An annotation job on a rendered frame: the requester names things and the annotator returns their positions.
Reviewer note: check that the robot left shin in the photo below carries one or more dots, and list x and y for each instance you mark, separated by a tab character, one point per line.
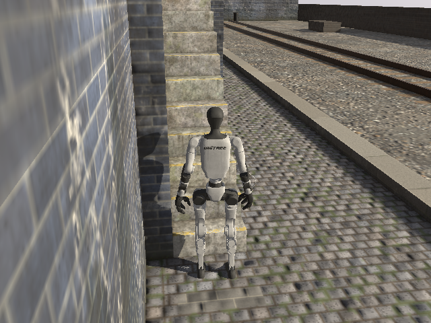
200	247

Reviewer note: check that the robot right forearm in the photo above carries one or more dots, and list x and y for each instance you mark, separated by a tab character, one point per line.
246	181

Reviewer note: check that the robot right upper arm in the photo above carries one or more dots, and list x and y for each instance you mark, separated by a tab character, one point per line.
239	153

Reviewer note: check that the robot left forearm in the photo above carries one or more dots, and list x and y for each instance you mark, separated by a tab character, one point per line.
184	181

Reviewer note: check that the right robot hand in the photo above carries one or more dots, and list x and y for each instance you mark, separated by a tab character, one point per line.
248	198

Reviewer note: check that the robot left upper arm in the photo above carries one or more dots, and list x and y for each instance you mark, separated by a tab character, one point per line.
191	153

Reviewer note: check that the left robot hand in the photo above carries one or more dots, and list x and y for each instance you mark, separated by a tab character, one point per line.
179	205

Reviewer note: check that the robot right foot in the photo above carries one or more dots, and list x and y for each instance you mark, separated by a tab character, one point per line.
231	273

